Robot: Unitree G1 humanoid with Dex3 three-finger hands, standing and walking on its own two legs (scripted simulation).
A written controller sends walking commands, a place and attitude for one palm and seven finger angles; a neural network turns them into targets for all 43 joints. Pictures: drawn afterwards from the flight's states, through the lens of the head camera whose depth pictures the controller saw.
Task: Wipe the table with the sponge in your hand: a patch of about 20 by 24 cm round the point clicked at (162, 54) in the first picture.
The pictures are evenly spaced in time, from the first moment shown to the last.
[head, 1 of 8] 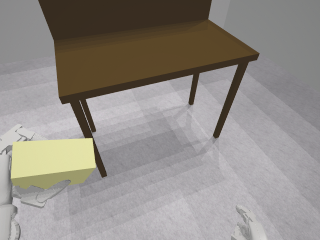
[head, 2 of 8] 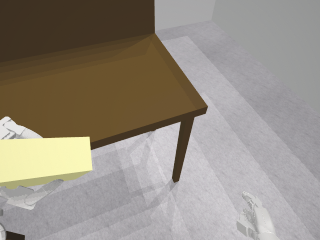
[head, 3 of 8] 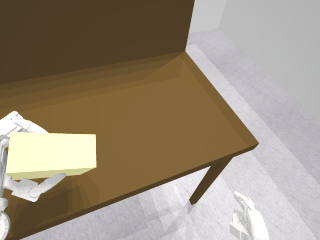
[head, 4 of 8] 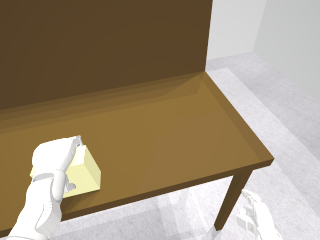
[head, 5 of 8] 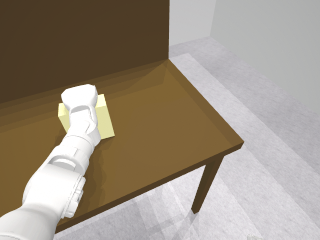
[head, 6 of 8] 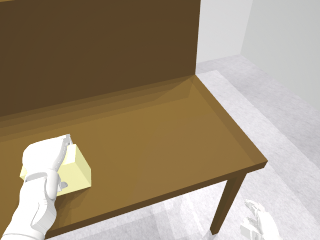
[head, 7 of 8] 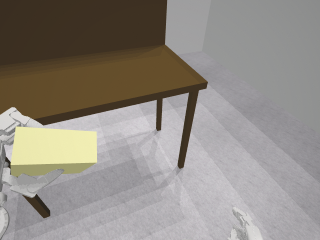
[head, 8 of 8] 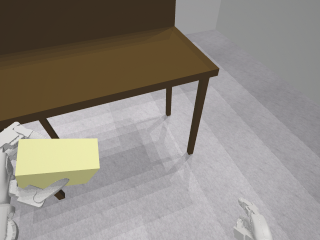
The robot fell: no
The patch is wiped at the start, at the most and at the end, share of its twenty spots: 0.00 1.00 1.00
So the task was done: yes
